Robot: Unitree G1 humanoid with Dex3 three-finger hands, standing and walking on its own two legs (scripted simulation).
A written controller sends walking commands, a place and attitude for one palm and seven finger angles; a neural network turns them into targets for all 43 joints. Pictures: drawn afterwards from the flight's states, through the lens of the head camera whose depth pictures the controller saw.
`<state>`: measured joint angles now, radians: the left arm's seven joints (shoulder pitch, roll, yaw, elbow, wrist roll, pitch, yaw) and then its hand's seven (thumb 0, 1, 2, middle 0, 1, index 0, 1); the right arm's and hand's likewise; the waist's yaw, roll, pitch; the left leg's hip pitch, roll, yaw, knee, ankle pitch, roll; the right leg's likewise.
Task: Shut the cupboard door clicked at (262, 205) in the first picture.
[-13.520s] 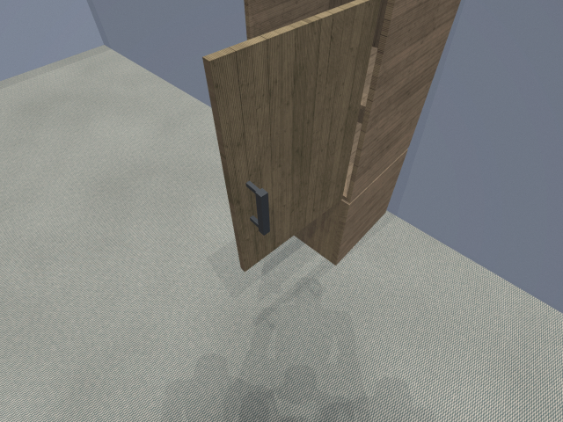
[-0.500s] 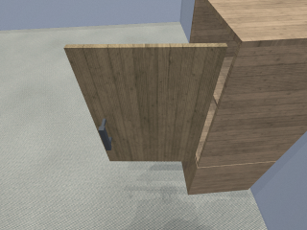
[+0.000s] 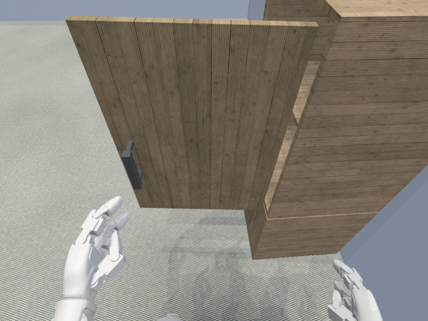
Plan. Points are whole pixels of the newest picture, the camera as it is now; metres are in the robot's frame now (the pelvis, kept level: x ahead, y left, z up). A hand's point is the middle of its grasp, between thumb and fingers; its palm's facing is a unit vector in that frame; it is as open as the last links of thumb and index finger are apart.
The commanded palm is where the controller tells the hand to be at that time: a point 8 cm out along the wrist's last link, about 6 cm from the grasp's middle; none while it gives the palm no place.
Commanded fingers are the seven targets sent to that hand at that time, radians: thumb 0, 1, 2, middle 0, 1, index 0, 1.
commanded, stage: raise the hand and make a fist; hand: left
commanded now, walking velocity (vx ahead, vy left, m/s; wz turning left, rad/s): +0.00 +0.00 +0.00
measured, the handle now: (134, 165) +0.48 +0.22 -0.04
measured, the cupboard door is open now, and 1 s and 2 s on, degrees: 85 85 85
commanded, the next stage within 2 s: bring the fist close to the handle in 1.64 s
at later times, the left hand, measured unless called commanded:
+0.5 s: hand (120, 284) +0.20 +0.18 -0.03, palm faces -0.01 -1.00 +0.00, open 4.4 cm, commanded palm +0.16 +0.24 -0.02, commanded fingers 0.00 0.90 0.90 -0.92 -1.08 -0.92 -1.08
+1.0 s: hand (103, 285) +0.19 +0.21 -0.02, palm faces +0.01 -1.00 -0.02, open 3.1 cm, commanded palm +0.18 +0.26 -0.02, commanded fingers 0.00 0.90 0.90 -1.30 -1.50 -1.30 -1.50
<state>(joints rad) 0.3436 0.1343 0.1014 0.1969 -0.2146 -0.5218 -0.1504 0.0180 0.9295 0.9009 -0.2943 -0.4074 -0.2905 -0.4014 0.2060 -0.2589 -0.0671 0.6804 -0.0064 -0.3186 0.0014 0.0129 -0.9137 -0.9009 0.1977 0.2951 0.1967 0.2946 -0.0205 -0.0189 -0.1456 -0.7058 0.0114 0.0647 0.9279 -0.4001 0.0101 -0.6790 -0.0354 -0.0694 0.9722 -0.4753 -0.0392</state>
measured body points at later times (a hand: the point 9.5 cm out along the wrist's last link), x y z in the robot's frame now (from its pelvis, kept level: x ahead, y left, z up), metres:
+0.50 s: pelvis -0.02 +0.00 -0.07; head +0.06 +0.00 +0.38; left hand +0.19 +0.23 -0.02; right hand +0.15 -0.22 -0.16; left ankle +0.03 +0.12 -0.68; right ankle +0.01 -0.09 -0.68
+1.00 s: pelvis -0.02 +0.02 -0.07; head +0.06 +0.04 +0.38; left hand +0.19 +0.26 -0.02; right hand +0.19 -0.20 -0.13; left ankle +0.03 +0.12 -0.68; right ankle +0.01 -0.09 -0.68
